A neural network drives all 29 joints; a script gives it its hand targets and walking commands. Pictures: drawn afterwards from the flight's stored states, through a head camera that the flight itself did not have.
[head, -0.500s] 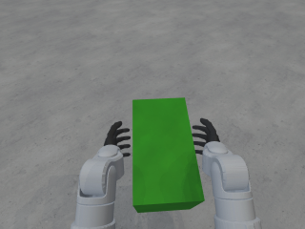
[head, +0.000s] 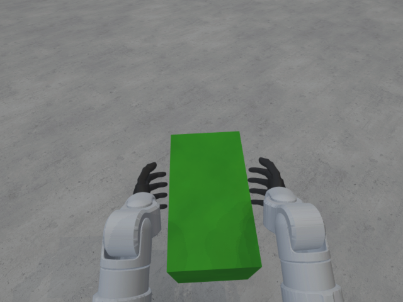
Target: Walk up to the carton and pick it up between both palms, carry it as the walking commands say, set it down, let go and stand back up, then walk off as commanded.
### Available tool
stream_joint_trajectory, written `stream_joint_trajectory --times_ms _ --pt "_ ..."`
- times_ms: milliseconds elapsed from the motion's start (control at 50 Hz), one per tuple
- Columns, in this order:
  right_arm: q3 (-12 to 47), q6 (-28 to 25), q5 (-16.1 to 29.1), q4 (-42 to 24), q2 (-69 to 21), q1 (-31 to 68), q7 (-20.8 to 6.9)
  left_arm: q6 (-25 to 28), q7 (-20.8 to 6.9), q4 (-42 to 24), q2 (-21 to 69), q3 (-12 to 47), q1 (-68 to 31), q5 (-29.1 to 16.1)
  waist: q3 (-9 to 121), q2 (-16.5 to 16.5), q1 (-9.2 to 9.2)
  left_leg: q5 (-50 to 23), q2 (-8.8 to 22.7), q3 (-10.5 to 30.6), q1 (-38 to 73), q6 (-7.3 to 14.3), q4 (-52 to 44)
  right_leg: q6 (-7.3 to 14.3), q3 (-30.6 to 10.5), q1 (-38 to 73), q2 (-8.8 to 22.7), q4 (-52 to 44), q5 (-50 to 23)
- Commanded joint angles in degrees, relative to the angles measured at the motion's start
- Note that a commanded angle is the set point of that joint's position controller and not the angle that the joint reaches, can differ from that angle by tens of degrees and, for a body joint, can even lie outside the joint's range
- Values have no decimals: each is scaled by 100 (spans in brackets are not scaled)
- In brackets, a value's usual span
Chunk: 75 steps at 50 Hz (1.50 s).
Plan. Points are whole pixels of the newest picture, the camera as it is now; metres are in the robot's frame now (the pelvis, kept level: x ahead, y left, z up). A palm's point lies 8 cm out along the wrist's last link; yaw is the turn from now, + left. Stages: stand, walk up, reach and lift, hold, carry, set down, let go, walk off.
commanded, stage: carry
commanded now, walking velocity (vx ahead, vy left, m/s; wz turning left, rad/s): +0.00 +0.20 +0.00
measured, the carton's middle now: (209, 206) +0.33 +0.01 +0.00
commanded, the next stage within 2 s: none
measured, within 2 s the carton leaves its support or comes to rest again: neither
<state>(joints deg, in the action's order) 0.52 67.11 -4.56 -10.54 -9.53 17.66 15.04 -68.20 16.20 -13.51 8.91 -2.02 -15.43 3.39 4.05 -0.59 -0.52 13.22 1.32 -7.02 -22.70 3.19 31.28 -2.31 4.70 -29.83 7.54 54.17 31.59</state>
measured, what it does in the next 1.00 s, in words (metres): steps to the left: right foot, then left foot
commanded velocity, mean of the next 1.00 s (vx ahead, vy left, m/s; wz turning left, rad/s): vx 0.00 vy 0.08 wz -0.11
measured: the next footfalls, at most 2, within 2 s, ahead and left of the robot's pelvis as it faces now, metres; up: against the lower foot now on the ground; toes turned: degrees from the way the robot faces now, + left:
right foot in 0.18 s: +0.01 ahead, -0.07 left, +0.00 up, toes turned -9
left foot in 0.40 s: +0.03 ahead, +0.21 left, +0.00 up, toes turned +7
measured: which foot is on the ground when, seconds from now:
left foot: down 0.00-0.20, up 0.22-0.38, down 0.40-1.00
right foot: up 0.00-0.16, down 0.18-0.42, up 0.44-0.76, down 0.78-1.00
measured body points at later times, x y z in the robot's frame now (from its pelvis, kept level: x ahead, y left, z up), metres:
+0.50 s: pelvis -0.04 +0.13 +0.00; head -0.05 +0.14 +0.45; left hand +0.26 +0.25 +0.09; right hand +0.26 +0.01 +0.10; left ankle -0.01 +0.21 -0.73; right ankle -0.04 -0.05 -0.72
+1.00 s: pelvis -0.10 +0.17 +0.00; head -0.12 +0.17 +0.45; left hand +0.21 +0.27 +0.10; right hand +0.20 +0.03 +0.10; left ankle -0.01 +0.21 -0.73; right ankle -0.11 +0.01 -0.73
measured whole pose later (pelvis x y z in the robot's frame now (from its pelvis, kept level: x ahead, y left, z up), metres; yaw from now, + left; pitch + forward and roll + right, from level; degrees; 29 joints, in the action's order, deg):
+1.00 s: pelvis -0.10 +0.17 +0.00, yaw -3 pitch +2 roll -1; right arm -1.2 69.0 -5.7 -9.5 -9.6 17.8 15.2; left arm -69.4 15.5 -8.9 9.8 -2.0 -18.4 4.9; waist 6.2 1.5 -0.3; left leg 8.6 0.0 -12.5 -22.8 5.5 27.6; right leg -3.0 3.8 -16.6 4.3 30.3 15.9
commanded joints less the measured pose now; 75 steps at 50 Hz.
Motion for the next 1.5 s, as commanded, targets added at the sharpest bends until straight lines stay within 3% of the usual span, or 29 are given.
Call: stream_joint_trajectory --times_ms 0,100,160,180,200,220,260,300,360,380,420,440,480,640,740,800,960,1040,1120,1200,1240,1260,1280,1300,1340,1380,1400,1440,1480 --pt "2038 -300 1425 -613 -6110 1157 -1091 319 -1245 -862 6254 2932 -2167 -1949 1772 985 88 -2191 1189 1006 1788 854 -704 111 -26 -523 -118 505 -319" --pt "2219 -292 1385 -754 -5957 1219 -1047 288 -1224 -783 6050 2761 -1868 -1803 1962 747 92 -1635 1248 1154 1451 941 -770 208 43 389 -235 -707 -509" --pt "2331 -214 1429 -707 -5952 1290 -1010 222 -1239 -615 5966 2556 -1635 -1699 2006 279 -69 -965 912 826 668 509 -248 317 76 1885 -66 -2758 -1552" --pt "2361 -179 1435 -656 -5975 1313 -1003 190 -1258 -488 5875 2443 -1549 -1622 1881 -622 -106 -179 562 593 -362 160 514 518 -1049 2711 830 -3465 -1851" --pt "2521 -145 1500 -945 -5914 1644 -1030 252 -1250 -296 5875 2266 -1450 -1501 1661 -2130 -109 1267 0 317 -1160 -190 1777 1403 -2812 2479 2231 -3773 -3047" --pt "2545 -143 1529 -881 -5996 1719 -1053 248 -1267 -322 6015 2378 -1497 -1573 1483 -1597 -90 1487 91 738 -1293 -295 2897 1807 -2681 2108 2504 -3797 -3884" --pt "2672 -200 1734 -973 -6252 2061 -1116 306 -1274 -594 6141 2397 -1790 -1533 1466 -612 -24 1133 280 829 -761 -280 2509 1210 -1356 1839 1777 -3533 -3539" --pt "2691 -199 1780 -1015 -6248 1904 -1130 342 -1239 -857 6066 2334 -1897 -1504 1365 -901 4 865 37 323 -137 -343 1174 728 -469 1742 1120 -3230 -3446" --pt "2511 -112 1690 -830 -6027 1500 -1065 267 -1133 -694 5847 2321 -1519 -1394 1717 -794 65 47 -51 -75 771 -400 -841 431 -150 1974 732 -2624 -3528" --pt "2450 -77 1656 -763 -5958 1403 -1055 231 -1103 -544 5814 2328 -1364 -1337 1891 -535 30 -274 281 264 1331 -384 -1014 235 -87 1725 649 -2382 -3336" --pt "2291 -62 1574 -546 -5815 1373 -1084 171 -1097 -608 5789 2510 -1620 -1391 1845 1342 77 -2940 1788 1985 1905 294 -984 -178 284 447 58 -1736 -519" --pt "2259 -61 1574 -568 -5903 1438 -1094 152 -1100 -617 5844 2536 -1807 -1440 1765 1174 121 -3364 1809 1973 1867 490 -1087 -150 133 446 -11 -1372 164" --pt "2089 -90 1484 -508 -5997 1356 -1110 158 -1165 -620 6074 2653 -2050 -1635 1690 801 101 -2818 1572 1506 1803 514 -1117 -70 -21 440 10 -976 -96" --pt "1956 -169 1369 -390 -5996 1400 -1136 138 -1188 -463 6217 2771 -2125 -1731 1859 684 104 -1432 1425 1373 1947 530 -1364 -48 -243 598 -145 -1365 -480" --pt "2050 -121 1445 -349 -6038 1542 -1139 96 -1198 -301 6165 2565 -2045 -1624 1865 553 76 -450 1288 1313 1545 252 -1465 26 -49 1532 -234 -2734 -1089" --pt "2236 -105 1582 -534 -6101 1847 -1169 141 -1221 -181 6214 2406 -2023 -1486 1756 74 48 529 970 1080 974 -79 -1546 159 -321 1998 104 -3007 -1484" --pt "2238 -27 1521 -479 -6036 1800 -1126 75 -1238 -130 6072 2354 -1953 -1531 1296 -133 -8 835 756 394 866 -119 -840 322 -683 918 424 -3069 -1047" --pt "2227 -27 1479 -498 -6017 1768 -1106 47 -1252 -203 6082 2440 -1990 -1589 1242 -67 -27 1162 935 353 847 -90 -785 355 -755 568 373 -2849 -1159" --pt "2215 -58 1477 -566 -6004 1720 -1100 53 -1261 -330 6161 2523 -2048 -1639 1376 463 -38 1562 1414 458 982 -14 -1371 305 -77 481 -158 -2198 -1159" --pt "2245 -119 1488 -758 -6101 1734 -1091 95 -1314 -454 6262 2600 -2030 -1750 1570 475 -120 1304 1325 -127 716 -204 -1373 464 282 1113 -365 -2023 -980" --pt "2305 -120 1519 -869 -6064 1788 -1095 122 -1317 -469 6314 2600 -1974 -1732 1481 -57 -203 1139 1014 -498 170 -566 -590 618 -250 1627 9 -3081 -1325" --pt "2374 -110 1552 -929 -6032 1815 -1108 133 -1304 -411 6307 2553 -1901 -1680 1423 -764 -193 1163 829 -507 -244 -701 265 793 -1220 1728 661 -3403 -1704" --pt "2416 -112 1580 -949 -5996 1739 -1116 144 -1290 -326 6331 2546 -1824 -1675 1503 -1556 -108 1300 729 -168 -224 -534 1422 1001 -2329 1367 1377 -3412 -2550" --pt "2367 -144 1587 -933 -5979 1615 -1110 140 -1280 -316 6318 2610 -1680 -1701 1650 -1415 -71 1327 656 288 -84 -486 1254 916 -2287 1260 1401 -3231 -3460" --pt "2355 -188 1609 -929 -6079 1453 -1113 158 -1247 -537 6307 2722 -1856 -1736 1907 -504 78 610 638 86 1067 -222 -362 405 -1055 645 638 -2153 -3492" --pt "2331 -210 1611 -885 -5933 1447 -1129 156 -1228 -662 6224 2712 -1788 -1631 1885 1880 7 -1096 2435 1361 2014 187 -1316 128 339 -897 -620 -170 329" --pt "2294 -195 1596 -832 -5930 1334 -1137 145 -1209 -541 6116 2637 -1664 -1575 2067 1323 -73 -1171 2350 900 1810 72 -1375 285 261 -415 -371 197 456" --pt "2246 -259 1614 -980 -6048 1464 -1151 213 -1270 -742 6266 2795 -2025 -1759 1898 739 -49 -750 1954 157 1427 103 -1402 381 327 -37 -239 178 -218" --pt "2291 -313 1647 -1137 -6103 1516 -1133 255 -1288 -855 6299 2813 -1957 -1827 1850 887 -77 -1511 1625 -463 1332 -50 -1133 341 522 358 -243 -354 -432"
